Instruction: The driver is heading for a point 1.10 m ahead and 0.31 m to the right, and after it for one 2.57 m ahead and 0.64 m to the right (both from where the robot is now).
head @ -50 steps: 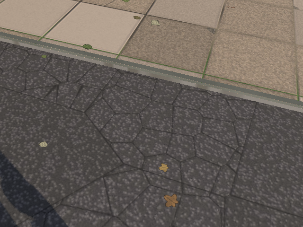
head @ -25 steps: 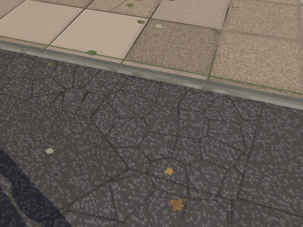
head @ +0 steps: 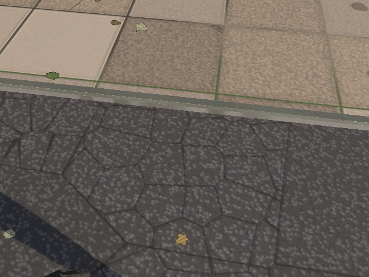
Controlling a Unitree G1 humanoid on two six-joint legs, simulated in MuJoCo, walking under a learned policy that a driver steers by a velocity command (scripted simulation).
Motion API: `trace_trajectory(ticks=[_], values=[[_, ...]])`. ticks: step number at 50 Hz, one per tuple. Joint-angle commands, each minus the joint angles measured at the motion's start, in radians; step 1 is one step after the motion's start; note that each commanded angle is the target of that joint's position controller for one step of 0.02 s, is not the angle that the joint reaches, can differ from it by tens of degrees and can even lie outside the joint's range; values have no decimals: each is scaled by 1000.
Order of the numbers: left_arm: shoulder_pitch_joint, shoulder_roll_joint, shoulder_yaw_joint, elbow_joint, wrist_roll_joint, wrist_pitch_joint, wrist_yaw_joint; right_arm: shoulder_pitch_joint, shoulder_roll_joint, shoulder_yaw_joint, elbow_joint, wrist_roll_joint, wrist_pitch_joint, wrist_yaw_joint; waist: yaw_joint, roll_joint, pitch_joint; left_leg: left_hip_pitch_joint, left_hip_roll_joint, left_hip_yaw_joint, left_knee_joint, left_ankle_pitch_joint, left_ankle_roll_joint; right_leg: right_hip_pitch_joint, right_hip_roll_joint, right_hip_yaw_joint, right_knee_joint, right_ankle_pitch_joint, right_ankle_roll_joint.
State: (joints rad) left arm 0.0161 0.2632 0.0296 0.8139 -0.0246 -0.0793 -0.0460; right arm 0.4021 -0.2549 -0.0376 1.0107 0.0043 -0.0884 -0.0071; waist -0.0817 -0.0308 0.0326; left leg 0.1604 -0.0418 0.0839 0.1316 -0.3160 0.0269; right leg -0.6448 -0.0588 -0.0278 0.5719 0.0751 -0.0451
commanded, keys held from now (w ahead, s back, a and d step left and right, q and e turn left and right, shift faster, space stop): w+e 0.86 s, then w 0.14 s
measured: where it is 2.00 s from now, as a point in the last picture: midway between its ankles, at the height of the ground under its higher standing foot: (259, 130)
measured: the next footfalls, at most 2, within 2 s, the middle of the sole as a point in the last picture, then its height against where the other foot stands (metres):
right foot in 0.08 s outside the picture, level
left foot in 0.58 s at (167, 252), level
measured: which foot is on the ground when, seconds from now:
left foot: down 0.00-0.08, up 0.10-0.56, down 0.58-1.00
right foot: up 0.00-0.06, down 0.08-0.60, up 0.62-1.00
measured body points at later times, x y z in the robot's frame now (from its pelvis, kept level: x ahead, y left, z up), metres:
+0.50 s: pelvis +0.30 -0.03 +0.01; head +0.33 -0.05 +0.46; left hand +0.41 +0.24 -0.11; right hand +0.47 -0.33 -0.07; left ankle +0.53 +0.08 -0.70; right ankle +0.22 -0.11 -0.73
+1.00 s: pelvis +0.56 -0.10 +0.00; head +0.59 -0.12 +0.45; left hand +0.88 -0.03 -0.07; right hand +0.41 -0.35 -0.12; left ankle +0.52 +0.06 -0.73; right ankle +0.63 -0.31 -0.69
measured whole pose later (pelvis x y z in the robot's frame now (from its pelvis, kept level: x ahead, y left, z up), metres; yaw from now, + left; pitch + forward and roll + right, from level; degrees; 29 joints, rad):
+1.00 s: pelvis +0.56 -0.10 +0.00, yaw -33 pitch +2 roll +2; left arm 0.09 0.28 0.05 0.63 -0.02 -0.03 -0.04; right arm 0.35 -0.30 -0.07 0.86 0.02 -0.09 0.01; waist -0.10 -0.04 0.04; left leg 0.06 0.00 0.18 0.22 -0.30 -0.01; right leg -0.64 -0.08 0.03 0.67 -0.03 -0.03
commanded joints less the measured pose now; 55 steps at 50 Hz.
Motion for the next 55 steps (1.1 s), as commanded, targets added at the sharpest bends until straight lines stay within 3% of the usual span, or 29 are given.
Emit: trace_trajectory(ticks=[1, 3, 4, 5, 6, 7, 8, 9, 10, 11, 14, 17, 20, 25, 27, 28, 29, 30, 31, 32, 34, 35, 38, 43, 46, 49, 52, 54, 55], values=[[-89, 81, 17, -95, 0, -12, -19, -26, -180, -40, -49, 2, 1, -7, 52, 87, 62, -71, 295, -7, 36, 631, 109, 83, 37, -12, -27, -30, -51], [47, 133, 46, -72, -1, -4, -22, -34, -200, -47, -64, -10, 24, -14, 128, 125, -49, -11, 290, 28, 270, 996, 82, 243, 104, -62, 8, -136, -88], [201, 173, 73, -31, -4, 3, -17, -41, -195, -43, -78, -15, 39, -21, 205, 118, -131, -76, 256, 60, 496, 1051, 53, 439, 143, -78, -11, -148, -114], [347, 245, 100, -11, 0, 14, -1, -14, -179, -31, -106, -29, 39, -27, 246, 13, -231, -329, 222, 63, 812, 787, 22, 739, 7, 149, -5, -200, -170], [361, 311, 108, -14, -4, 12, -2, 120, -8, 22, -132, -39, 8, 3, 127, -243, -373, -768, -2, -24, 1193, -165, -43, 1079, -263, 751, -131, -481, -386], [379, 214, 86, -14, 0, 10, 1, 3, -120, -1, -141, 6, -38, 16, 203, -122, -385, -878, 3, -202, 1295, -218, -13, 1077, -262, 889, -292, -604, -360], [319, 190, 78, -20, 9, 1, 6, -105, -179, -17, -187, 41, -64, 20, 196, -99, -216, -948, 57, -200, 1272, -129, 14, 949, -233, 741, -318, -534, -301], [243, 174, 72, -44, 13, -8, 6, -153, -178, -14, -202, 33, -77, 11, 159, 20, -145, -905, 103, -197, 1197, -47, 23, 790, -194, 630, -331, -409, -273], [182, 156, 66, -65, 21, -13, 6, -162, -175, -22, -200, 14, -76, 1, 116, 61, -93, -843, 131, -195, 1114, -8, 15, 648, -156, 538, -342, -278, -261], [146, 141, 60, -80, 34, -16, 9, -140, -177, -27, -201, 2, -64, -3, 76, 42, -84, -769, 154, -206, 1072, 10, 8, 556, -124, 480, -361, -200, -257], [156, 141, 60, -83, 17, -14, 21, -144, -140, -28, -225, -21, -29, -8, 48, 14, -41, -727, 168, -175, 928, 32, -43, 406, -91, 385, -401, -117, -265], [218, 181, 72, -75, 14, -9, 44, -274, -117, -21, -279, -28, -21, -13, 90, 7, 1, -748, 145, -153, 704, 234, -85, 344, -44, 320, -410, -128, -236], [271, 189, 76, -65, 5, 4, 55, -385, -90, -10, -315, -20, -31, -3, 139, -15, -3, -653, 86, -134, 477, 426, -91, 313, 1, 282, -377, -169, -181], [341, 173, 74, -48, -2, 24, 62, -457, -139, -22, -359, 3, -47, 17, 154, -44, -24, -628, 55, -180, 343, 361, -71, 476, -51, 414, -244, -224, -158], [331, 177, 76, -55, 5, 32, 65, -409, -164, -33, -353, 7, -57, 21, 118, -81, -37, -562, 51, -174, 319, 260, -40, 516, -68, 464, -173, -177, -145], [321, 156, 69, -62, 7, 34, 63, -323, -183, -45, -332, 4, -61, 17, 72, -84, -73, -439, 54, -158, 280, 254, -10, 502, -37, 453, -103, -141, -122], [314, 103, 49, -77, 14, 30, 58, -192, -224, -60, -316, -14, -66, 9, 8, -43, -188, -208, 158, -238, 310, 233, 48, 421, 17, 394, 103, -161, -89], [410, 39, 29, -99, 7, 20, 55, -56, -310, -81, -303, -29, -58, 1, 8, 170, -347, 163, 388, -565, 300, 139, 177, 133, 153, 243, 432, -443, -13], [459, 77, 26, -120, -15, 13, 54, -8, -294, -85, -269, -7, -40, 11, 23, 368, -385, 246, 505, -896, 205, -112, 253, -99, 133, 194, 640, -690, 8], [388, 177, 50, -108, -22, 18, 57, -64, -194, -61, -297, -1, -34, 11, -2, 211, -242, 132, 457, -792, 172, -221, 205, -165, 71, 217, 720, -609, 18], [268, 179, 59, -135, -1, 29, 58, -162, -138, -41, -306, -11, -21, 9, 18, 103, -66, -112, 358, -511, 134, -13, 145, -134, 9, 165, 679, -460, 32], [257, 162, 63, -142, 3, 33, 54, -188, -119, -35, -301, -17, -20, 8, 41, 122, -29, -187, 323, -427, 106, 69, 135, -101, -19, 162, 635, -419, 33], [260, 97, 53, -162, -5, 49, 44, -193, -126, -42, -282, -11, -31, 11, 64, 142, -11, -270, 292, -272, 38, 202, 148, -57, -51, 126, 580, -359, 43], [173, 76, 44, -210, 1, 45, 28, -184, -171, -59, -257, -9, -29, 8, 52, 99, -3, -235, 284, -94, 10, 379, 153, -76, -57, 105, 341, -142, 54], [63, 44, 28, -242, 6, 32, 12, -128, -188, -61, -229, 2, -19, 7, 10, 78, 24, -234, 274, -27, 4, 390, 143, -8, -28, 54, 160, -49, 35], [-15, 50, 25, -278, 1, 26, -2, -70, -214, -67, -195, 20, -5, 12, -2, 79, 57, -153, 311, -21, 15, 414, 141, -4, -8, 33, 59, -94, 6], [-5, 90, 40, -293, 9, 24, -9, -58, -245, -73, -173, 31, 15, 9, 47, 115, 24, -67, 338, -2, 127, 723, 120, 90, 44, -12, -5, -227, -43], [232, 169, 85, -226, 13, 28, 3, -65, -244, -65, -167, 29, 25, 0, 187, 117, -130, -149, 287, 68, 429, 939, 73, 470, 110, -50, -80, -163, -95], [402, 241, 110, -190, 16, 37, 21, -62, -200, -43, -193, 4, 19, -5, 253, 35, -255, -393, 246, 80, 719, 641, 33, 799, -31, 135, -28, -104, -144]])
